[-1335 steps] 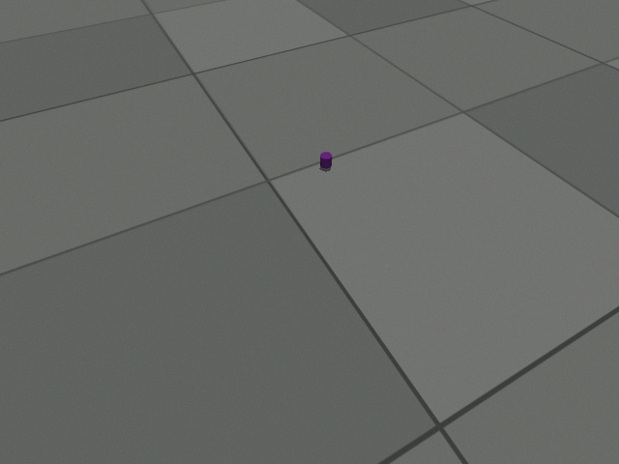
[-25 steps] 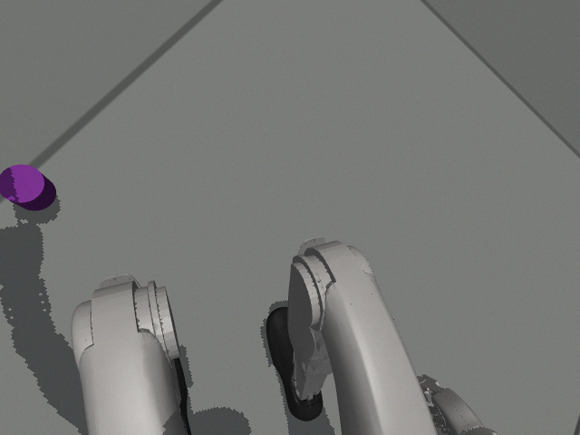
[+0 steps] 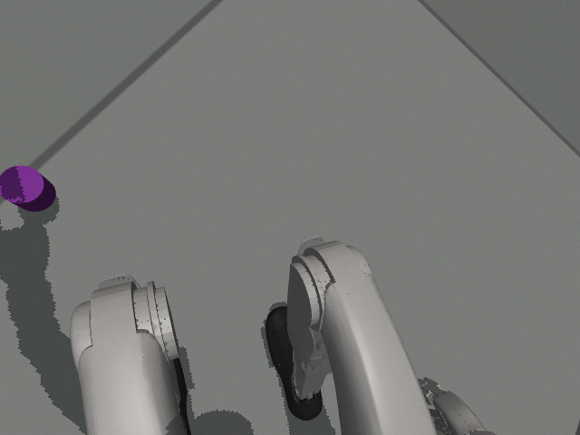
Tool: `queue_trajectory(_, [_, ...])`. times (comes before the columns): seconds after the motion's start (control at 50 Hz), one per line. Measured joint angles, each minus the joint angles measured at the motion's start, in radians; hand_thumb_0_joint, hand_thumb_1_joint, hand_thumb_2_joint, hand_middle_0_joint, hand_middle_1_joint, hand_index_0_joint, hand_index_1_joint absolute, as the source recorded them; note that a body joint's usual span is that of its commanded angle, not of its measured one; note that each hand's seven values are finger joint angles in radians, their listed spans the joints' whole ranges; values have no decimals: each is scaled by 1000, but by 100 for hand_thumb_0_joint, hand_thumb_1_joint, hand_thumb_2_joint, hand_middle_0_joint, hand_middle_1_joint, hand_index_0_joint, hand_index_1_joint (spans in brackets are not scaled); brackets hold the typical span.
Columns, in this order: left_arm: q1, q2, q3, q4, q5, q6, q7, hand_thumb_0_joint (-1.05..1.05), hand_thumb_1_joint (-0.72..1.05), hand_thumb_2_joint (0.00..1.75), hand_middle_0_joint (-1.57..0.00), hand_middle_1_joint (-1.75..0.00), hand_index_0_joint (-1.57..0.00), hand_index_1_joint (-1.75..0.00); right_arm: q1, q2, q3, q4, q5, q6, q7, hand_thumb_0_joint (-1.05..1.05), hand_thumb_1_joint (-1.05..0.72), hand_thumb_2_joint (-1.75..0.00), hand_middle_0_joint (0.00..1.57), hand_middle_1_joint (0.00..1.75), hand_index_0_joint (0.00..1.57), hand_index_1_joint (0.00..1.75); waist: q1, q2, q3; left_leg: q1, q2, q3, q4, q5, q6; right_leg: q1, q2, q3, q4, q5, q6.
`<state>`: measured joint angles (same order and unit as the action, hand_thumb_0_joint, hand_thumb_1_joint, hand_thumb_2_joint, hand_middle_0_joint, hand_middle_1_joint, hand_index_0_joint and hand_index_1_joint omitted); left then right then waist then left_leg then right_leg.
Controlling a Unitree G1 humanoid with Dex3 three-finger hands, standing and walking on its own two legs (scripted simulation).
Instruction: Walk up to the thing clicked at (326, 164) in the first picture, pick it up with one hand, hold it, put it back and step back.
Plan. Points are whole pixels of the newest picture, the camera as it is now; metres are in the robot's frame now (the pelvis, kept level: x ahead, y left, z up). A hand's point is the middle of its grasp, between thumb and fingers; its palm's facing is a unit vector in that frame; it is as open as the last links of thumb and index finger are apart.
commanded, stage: approach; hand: left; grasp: from above
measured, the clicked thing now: (28, 189) +0.48 +0.32 -0.29
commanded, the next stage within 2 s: rest palm in 0.56 s
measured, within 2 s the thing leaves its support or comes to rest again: neither
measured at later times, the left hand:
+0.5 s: hand (11, 165) +0.48 +0.30 -0.17, palm faces -0.45 -0.09 -0.89, open 14.0 cm
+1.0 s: hand (21, 191) +0.46 +0.31 -0.23, palm faces -0.45 -0.11 -0.89, open 14.1 cm
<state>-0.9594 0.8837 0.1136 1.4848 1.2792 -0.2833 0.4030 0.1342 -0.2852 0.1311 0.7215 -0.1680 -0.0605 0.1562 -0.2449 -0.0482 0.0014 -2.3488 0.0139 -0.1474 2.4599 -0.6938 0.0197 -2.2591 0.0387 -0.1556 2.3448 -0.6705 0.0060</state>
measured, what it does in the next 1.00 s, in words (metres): stands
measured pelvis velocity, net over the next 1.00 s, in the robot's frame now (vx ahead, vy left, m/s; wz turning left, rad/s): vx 0.00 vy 0.01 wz -0.04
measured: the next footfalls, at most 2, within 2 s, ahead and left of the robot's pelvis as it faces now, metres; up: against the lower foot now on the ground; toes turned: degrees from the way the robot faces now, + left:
none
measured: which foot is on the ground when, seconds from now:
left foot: down 0.00-1.00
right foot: down 0.00-1.00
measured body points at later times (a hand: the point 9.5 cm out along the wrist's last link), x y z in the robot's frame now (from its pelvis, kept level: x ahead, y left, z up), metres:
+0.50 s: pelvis +0.00 +0.00 +0.00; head +0.25 +0.06 +0.37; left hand +0.50 +0.30 -0.12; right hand +0.02 -0.27 -0.09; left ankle +0.07 +0.12 -0.29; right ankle +0.10 -0.11 -0.29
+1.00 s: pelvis +0.00 +0.01 -0.01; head +0.26 +0.13 +0.34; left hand +0.48 +0.31 -0.18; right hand +0.08 -0.26 -0.07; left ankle +0.07 +0.12 -0.29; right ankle +0.10 -0.11 -0.29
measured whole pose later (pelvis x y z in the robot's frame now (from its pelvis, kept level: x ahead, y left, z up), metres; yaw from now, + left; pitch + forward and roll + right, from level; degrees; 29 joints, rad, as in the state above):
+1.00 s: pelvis +0.00 +0.01 -0.01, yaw -2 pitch +31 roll -13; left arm -1.04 0.91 0.07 1.63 1.36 -0.29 0.54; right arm 0.10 -0.31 0.21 0.65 -0.21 -0.11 0.19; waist -0.33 -0.11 0.06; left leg -2.35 0.01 -0.19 2.50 -0.72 0.03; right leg -2.23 0.05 -0.19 2.35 -0.69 0.02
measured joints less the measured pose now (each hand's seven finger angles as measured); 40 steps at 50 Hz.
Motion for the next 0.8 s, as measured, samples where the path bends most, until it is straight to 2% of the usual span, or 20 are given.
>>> queue_trajectory(0.1, [-44, -36, -72, 11, -15, 18, 1, -1, -53, 100, -10, -104, -10, -104, 6, 7, 2, 6, -1, -14, -2, 0, -91, -90, 20, 30, 20, 30, -7, -5, -8, -1, 1, 6, -7, 3, -1, -5, 0, 5, -3, 2, 0])
queue_trajectory(0.16, [-82, -61, -95, 32, -11, 29, 18, -1, -53, 100, -10, -105, -10, -105, 7, 10, 10, 4, -3, -25, -5, 0, -91, -90, 20, 30, 20, 30, -25, -9, -10, -1, 2, 3, -9, 3, -3, -6, 1, 3, -5, 5, -2])
queue_trajectory(0.22, [-111, -79, -86, 54, 5, 49, 47, -1, -53, 100, -10, -106, -10, -106, 11, 8, 19, -7, -5, -34, -7, 0, -91, -90, 20, 30, 20, 30, -51, -4, -12, -6, 3, -2, -9, 3, -5, -11, 3, -1, -8, 8, -4])
queue_trajectory(0.26, [-121, -86, -65, 64, 19, 70, 66, 0, -53, 99, -10, -106, -10, -106, 17, 4, 22, -16, -5, -36, -6, 0, -91, -90, 20, 30, 20, 30, -68, 4, -11, -10, 5, -3, -10, 3, -6, -17, 5, -2, -10, 10, -5])
queue_trajectory(0.32, [-125, -94, -34, 69, 21, 112, 89, 0, -52, 99, -10, -105, -11, -105, 30, -5, 27, -29, -1, -31, -3, 0, -91, -90, 20, 30, 20, 30, -86, 20, -10, -13, 9, 0, -13, 3, -6, -25, 8, 1, -12, 13, -6])
queue_trajectory(0.38, [-127, -93, -21, 80, 1, 155, 88, 0, -53, 99, -10, -105, -11, -104, 42, -13, 34, -34, 8, -26, 4, 0, -91, -90, 20, 30, 20, 30, -92, 33, -5, -9, 16, 6, -17, 2, -5, -30, 13, 7, -12, 18, -6])
queue_trajectory(0.48, [-108, -64, -9, 100, -73, 190, 33, 0, -53, 99, -10, -104, -10, -104, 45, -22, 47, -32, 24, -18, 9, 0, -91, -90, 20, 30, 20, 30, -85, 47, 15, 0, 24, 9, -17, 3, -3, -30, 21, 10, -11, 27, -5])
queue_trajectory(0.58, [-76, 2, 2, 94, -118, 151, -67, 0, -53, 98, -9, -105, -10, -104, 29, -27, 60, -46, 24, -13, -5, 0, -91, -90, 20, 30, 20, 30, -74, 28, 53, 9, 21, 9, -6, 7, -1, -17, 18, 9, 0, 27, -2])
queue_trajectory(0.66, [-62, 45, -5, 53, -102, 74, -109, 0, -53, 97, -9, -107, -10, -105, 16, -28, 60, -52, 12, -14, -17, 0, -90, -90, 20, 30, 20, 30, -50, 0, 72, 3, 10, -1, 9, 8, -1, -9, 10, 0, 7, 20, 0])
queue_trajectory(0.72, [-53, 55, -38, -4, -77, 18, -108, 0, -53, 97, -9, -107, -10, -105, 12, -27, 51, -48, 2, -13, -21, 0, -91, -90, 20, 30, 20, 30, -26, -21, 74, -3, 2, -11, 18, 2, 0, -1, 6, -9, 9, 9, 3])
queue_trajectory(0.8, [-62, 40, -77, -14, -40, -29, -59, -1, -53, 98, -9, -105, -9, -104, 0, -24, 50, -41, -10, -8, -13, 0, -90, -90, 20, 30, 20, 30, -16, -44, 61, -3, -7, -21, 27, -11, 2, 15, 1, -18, 7, -11, 7])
